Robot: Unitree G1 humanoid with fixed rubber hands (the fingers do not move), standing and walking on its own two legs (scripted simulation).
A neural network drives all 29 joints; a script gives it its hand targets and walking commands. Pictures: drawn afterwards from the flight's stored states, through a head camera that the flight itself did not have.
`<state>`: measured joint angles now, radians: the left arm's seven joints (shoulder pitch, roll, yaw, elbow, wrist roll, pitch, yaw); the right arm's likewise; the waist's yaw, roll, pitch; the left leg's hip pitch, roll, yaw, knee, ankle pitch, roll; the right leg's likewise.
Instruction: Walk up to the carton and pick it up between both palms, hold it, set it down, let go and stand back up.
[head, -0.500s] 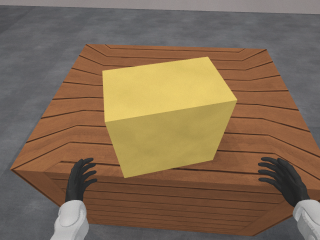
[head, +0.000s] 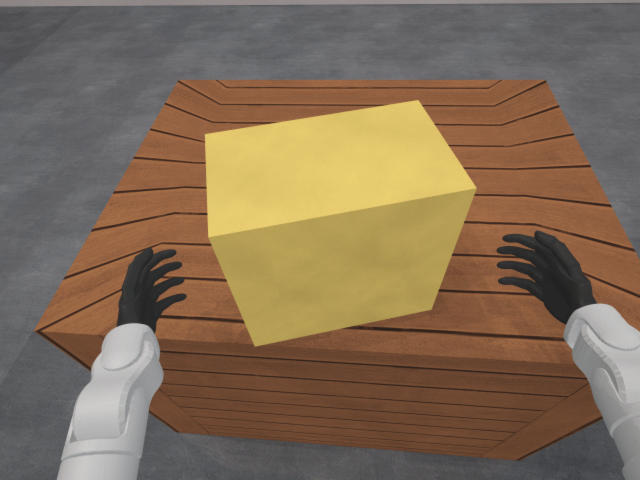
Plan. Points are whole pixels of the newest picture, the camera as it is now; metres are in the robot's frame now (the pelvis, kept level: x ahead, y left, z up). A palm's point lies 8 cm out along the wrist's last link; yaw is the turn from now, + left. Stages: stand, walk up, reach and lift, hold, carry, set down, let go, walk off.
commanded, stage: reach and lift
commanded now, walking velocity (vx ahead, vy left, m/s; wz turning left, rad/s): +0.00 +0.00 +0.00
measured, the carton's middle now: (330, 231) +0.44 +0.05 +0.04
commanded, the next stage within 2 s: none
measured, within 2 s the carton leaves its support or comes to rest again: neither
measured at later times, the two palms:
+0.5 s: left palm (120, 265) +0.30 +0.26 +0.13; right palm (564, 221) +0.40 -0.22 +0.12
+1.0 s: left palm (106, 198) +0.35 +0.28 +0.18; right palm (543, 149) +0.47 -0.20 +0.17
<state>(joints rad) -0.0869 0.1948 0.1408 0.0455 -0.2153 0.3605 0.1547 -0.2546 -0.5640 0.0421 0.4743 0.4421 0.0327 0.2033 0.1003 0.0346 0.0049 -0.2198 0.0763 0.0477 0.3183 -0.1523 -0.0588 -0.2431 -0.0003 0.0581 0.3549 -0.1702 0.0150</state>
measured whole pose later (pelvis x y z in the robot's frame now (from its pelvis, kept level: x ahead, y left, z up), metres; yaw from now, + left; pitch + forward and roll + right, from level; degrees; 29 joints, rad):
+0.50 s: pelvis +0.00 -0.01 +0.00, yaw +1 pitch +5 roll +0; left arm -0.30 0.26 0.23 -0.09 -0.23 0.68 0.12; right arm -0.53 -0.64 0.09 0.43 0.54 0.26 0.12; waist 0.11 0.05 -0.01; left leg -0.26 0.09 0.03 0.31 -0.13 -0.07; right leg -0.27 0.02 0.04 0.32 -0.14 0.00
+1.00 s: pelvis -0.01 -0.01 +0.00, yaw +1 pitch +9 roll +0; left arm -0.71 0.35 0.22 0.27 -0.26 0.76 0.16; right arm -0.91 -0.64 0.13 0.72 0.54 0.40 0.12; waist 0.15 0.04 -0.08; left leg -0.37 0.09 0.00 0.35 -0.14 -0.07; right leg -0.36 0.02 0.03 0.35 -0.15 0.00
